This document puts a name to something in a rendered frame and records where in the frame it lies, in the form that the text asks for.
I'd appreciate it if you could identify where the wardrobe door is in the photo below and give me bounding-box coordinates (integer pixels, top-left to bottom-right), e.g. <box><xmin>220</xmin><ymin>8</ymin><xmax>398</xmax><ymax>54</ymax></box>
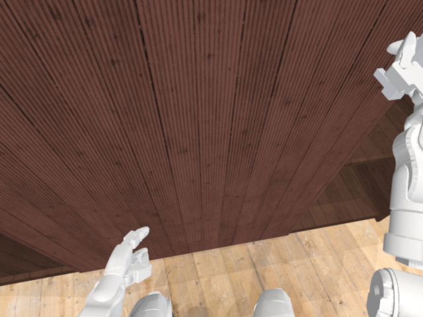
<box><xmin>0</xmin><ymin>0</ymin><xmax>423</xmax><ymax>273</ymax></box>
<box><xmin>0</xmin><ymin>233</ymin><xmax>66</xmax><ymax>277</ymax></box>

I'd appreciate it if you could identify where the robot left thigh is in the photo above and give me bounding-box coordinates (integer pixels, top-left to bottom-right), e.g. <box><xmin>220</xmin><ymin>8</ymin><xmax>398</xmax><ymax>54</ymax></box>
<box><xmin>128</xmin><ymin>294</ymin><xmax>173</xmax><ymax>317</ymax></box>

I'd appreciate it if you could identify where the right robot upper arm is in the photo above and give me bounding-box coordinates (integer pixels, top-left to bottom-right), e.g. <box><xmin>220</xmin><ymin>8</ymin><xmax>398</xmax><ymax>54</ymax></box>
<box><xmin>366</xmin><ymin>267</ymin><xmax>423</xmax><ymax>317</ymax></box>

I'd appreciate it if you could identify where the robot right forearm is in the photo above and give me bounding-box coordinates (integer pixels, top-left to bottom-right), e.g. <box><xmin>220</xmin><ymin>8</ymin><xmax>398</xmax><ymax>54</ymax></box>
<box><xmin>383</xmin><ymin>108</ymin><xmax>423</xmax><ymax>270</ymax></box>

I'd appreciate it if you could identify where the robot thigh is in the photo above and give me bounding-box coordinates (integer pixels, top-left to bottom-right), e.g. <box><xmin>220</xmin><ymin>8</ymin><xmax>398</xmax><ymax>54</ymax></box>
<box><xmin>253</xmin><ymin>289</ymin><xmax>295</xmax><ymax>317</ymax></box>
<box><xmin>128</xmin><ymin>294</ymin><xmax>173</xmax><ymax>317</ymax></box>

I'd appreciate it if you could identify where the robot left forearm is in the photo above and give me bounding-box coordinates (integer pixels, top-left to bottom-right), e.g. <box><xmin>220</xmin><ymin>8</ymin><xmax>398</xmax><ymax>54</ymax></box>
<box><xmin>77</xmin><ymin>274</ymin><xmax>126</xmax><ymax>317</ymax></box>

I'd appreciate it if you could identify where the right robot hand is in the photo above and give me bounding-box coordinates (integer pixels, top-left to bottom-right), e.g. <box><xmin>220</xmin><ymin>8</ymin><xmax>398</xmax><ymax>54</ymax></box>
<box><xmin>385</xmin><ymin>31</ymin><xmax>423</xmax><ymax>112</ymax></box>

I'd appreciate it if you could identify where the robot right thigh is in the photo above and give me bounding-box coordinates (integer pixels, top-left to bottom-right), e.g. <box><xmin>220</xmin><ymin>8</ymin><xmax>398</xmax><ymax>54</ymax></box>
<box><xmin>253</xmin><ymin>289</ymin><xmax>295</xmax><ymax>317</ymax></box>

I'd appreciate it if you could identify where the handle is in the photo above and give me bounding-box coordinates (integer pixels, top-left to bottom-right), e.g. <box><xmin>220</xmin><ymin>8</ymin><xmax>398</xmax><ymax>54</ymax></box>
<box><xmin>373</xmin><ymin>33</ymin><xmax>423</xmax><ymax>100</ymax></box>

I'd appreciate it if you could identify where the left robot hand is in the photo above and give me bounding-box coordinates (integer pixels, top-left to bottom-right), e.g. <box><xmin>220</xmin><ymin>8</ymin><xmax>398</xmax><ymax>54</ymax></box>
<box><xmin>103</xmin><ymin>227</ymin><xmax>152</xmax><ymax>287</ymax></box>

